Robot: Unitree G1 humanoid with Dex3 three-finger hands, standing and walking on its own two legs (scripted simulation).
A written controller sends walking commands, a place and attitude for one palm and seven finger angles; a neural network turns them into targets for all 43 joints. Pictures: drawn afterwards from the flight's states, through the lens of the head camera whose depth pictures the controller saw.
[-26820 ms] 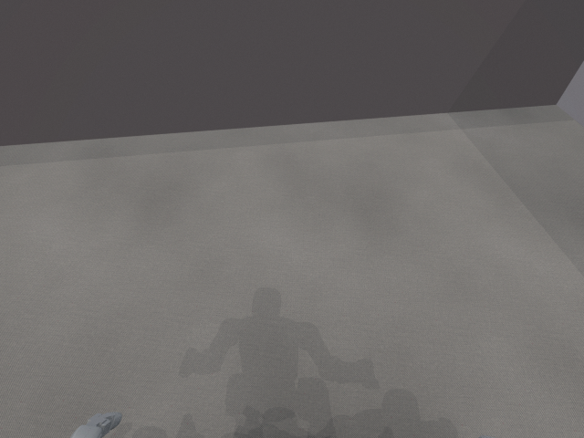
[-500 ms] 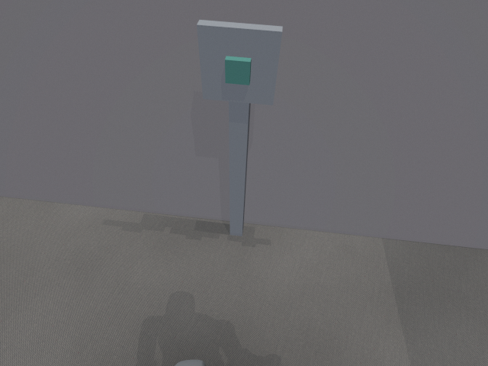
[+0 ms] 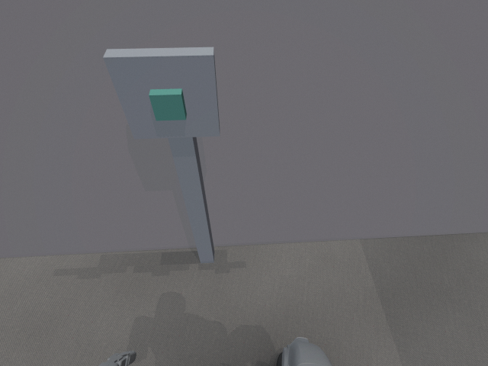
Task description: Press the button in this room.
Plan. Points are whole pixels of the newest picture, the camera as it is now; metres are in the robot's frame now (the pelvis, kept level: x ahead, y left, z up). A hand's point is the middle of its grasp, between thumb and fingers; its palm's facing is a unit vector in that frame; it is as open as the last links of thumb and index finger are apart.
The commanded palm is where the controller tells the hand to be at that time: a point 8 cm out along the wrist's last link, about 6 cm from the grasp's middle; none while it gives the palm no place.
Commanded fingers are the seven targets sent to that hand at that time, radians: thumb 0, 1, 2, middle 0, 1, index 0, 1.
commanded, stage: come to a stop and stand still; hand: left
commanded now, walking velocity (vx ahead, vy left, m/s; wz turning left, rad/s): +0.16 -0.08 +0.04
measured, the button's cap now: (168, 104) +0.58 +0.16 +0.10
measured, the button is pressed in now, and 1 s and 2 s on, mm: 0 0 0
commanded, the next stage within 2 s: look again from close up in 1.36 s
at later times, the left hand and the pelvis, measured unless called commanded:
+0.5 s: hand out of the picture +0.10 +0.16 -0.17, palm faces +0.12 -0.96 -0.26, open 7.3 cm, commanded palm none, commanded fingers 0.00 0.90 0.90 -0.20 -0.30 -0.20 -0.30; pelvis +0.06 -0.03 +0.00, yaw +3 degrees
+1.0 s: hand out of the picture +0.03 +0.19 -0.16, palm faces +0.04 -0.97 -0.23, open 7.3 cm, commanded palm none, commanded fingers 0.00 0.90 0.90 -0.20 -0.30 -0.20 -0.30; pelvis +0.02 +0.01 +0.00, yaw +1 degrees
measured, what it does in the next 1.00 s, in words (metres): steps on the spot: right foot, then left foot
